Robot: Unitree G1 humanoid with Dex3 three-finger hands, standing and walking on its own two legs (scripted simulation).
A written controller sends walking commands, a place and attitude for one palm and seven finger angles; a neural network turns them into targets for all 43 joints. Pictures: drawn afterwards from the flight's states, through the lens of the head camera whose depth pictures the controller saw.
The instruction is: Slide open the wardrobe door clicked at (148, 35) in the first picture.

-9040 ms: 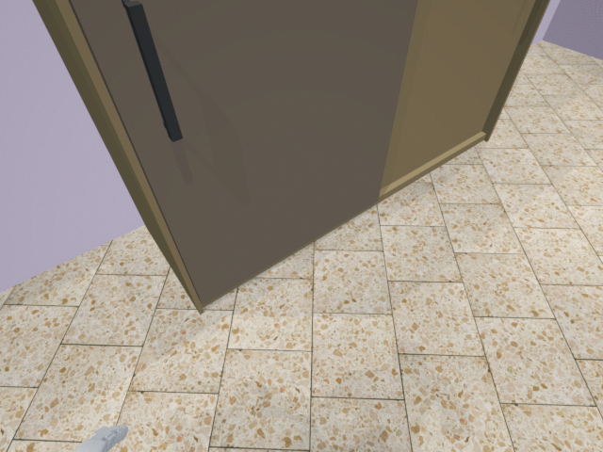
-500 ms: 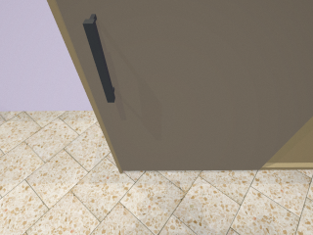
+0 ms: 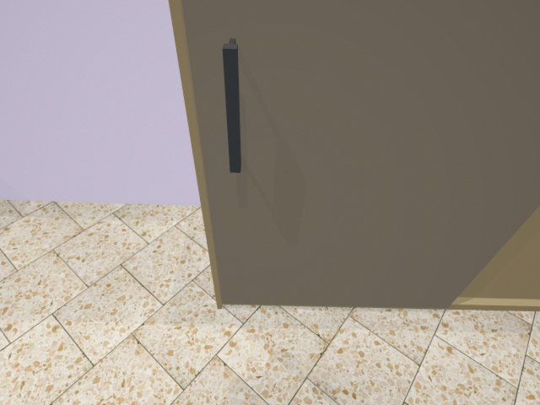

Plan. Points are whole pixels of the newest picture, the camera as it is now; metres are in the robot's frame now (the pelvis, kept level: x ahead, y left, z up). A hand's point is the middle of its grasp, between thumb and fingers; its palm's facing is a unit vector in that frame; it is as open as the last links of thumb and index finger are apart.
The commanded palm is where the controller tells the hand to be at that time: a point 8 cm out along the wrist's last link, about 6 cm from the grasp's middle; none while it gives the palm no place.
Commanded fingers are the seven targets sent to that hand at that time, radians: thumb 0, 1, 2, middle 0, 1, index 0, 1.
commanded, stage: come to a stop and stand still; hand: left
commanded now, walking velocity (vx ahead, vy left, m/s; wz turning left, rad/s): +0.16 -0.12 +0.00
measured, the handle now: (234, 111) +0.62 +0.12 +0.14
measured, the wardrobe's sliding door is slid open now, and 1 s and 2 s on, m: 0.00 0.00 0.00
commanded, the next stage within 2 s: look again from close up in 0.38 s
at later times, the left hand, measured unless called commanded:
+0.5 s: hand out of the picture -0.05 +0.14 -0.18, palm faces +0.06 -0.99 -0.10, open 7.4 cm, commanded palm none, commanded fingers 0.00 0.90 0.90 -0.20 -0.30 -0.20 -0.30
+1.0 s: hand out of the picture -0.04 +0.13 -0.17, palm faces +0.03 -0.99 -0.14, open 7.4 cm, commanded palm none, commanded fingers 0.00 0.90 0.90 -0.20 -0.30 -0.20 -0.30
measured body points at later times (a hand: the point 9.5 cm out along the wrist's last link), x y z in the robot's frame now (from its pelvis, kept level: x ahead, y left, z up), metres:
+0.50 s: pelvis -0.02 +0.00 +0.00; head -0.04 +0.01 +0.45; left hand -0.05 +0.19 -0.17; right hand -0.04 -0.23 -0.15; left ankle +0.01 +0.05 -0.73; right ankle +0.02 -0.15 -0.73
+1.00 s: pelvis -0.01 -0.02 +0.01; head -0.01 -0.02 +0.46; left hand -0.04 +0.18 -0.16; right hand -0.02 -0.24 -0.15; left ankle +0.01 +0.05 -0.73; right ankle +0.03 -0.15 -0.73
